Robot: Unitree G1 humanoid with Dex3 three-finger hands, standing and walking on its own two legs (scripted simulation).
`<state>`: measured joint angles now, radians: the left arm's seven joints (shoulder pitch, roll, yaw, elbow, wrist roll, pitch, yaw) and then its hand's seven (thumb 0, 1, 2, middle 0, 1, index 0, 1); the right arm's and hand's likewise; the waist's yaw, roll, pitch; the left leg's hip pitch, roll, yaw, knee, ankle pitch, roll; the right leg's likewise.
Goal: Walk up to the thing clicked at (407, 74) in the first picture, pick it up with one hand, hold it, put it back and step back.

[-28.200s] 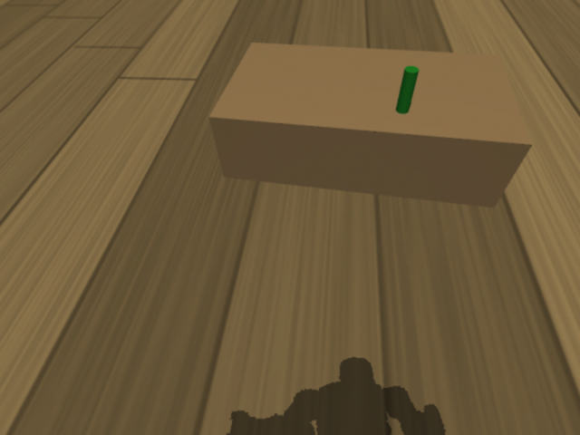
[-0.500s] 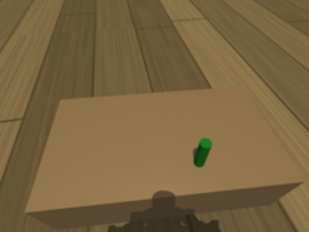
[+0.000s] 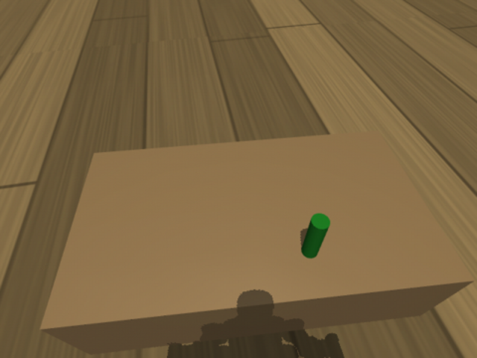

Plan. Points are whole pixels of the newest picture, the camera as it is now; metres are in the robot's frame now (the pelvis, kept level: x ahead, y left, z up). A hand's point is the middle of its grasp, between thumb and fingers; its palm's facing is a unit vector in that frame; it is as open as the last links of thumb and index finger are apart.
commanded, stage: stand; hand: right
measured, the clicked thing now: (314, 237) +0.51 -0.21 -0.33
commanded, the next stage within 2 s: step back in 1.92 s
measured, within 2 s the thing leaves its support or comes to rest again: neither
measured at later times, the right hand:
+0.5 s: hand out of the picture +0.06 -0.25 -0.15, palm faces -0.02 +0.94 -0.35, open 7.4 cm
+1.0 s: hand out of the picture +0.07 -0.25 -0.15, palm faces -0.02 +0.94 -0.35, open 7.4 cm
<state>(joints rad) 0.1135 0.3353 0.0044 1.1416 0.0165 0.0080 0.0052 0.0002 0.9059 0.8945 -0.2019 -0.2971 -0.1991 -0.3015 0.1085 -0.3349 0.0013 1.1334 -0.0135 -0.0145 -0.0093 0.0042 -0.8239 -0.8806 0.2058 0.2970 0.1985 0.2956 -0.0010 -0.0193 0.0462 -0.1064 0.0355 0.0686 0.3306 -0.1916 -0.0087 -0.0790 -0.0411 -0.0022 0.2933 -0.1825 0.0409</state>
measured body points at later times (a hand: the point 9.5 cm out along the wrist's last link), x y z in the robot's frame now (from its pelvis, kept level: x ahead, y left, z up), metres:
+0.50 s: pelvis -0.01 +0.00 +0.00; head +0.00 +0.01 +0.45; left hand +0.06 +0.30 -0.14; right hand +0.06 -0.30 -0.13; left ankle -0.01 +0.12 -0.75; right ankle -0.01 -0.15 -0.75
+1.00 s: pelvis +0.00 +0.01 +0.00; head +0.00 +0.01 +0.45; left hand +0.06 +0.30 -0.14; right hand +0.07 -0.30 -0.13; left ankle -0.01 +0.12 -0.75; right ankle -0.01 -0.15 -0.75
